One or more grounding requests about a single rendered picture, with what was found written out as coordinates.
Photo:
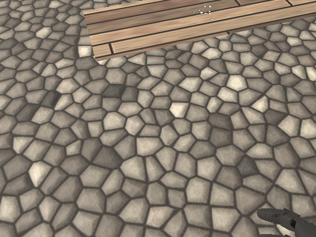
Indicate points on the robot right hand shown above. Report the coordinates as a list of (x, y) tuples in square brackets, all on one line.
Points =
[(287, 219)]

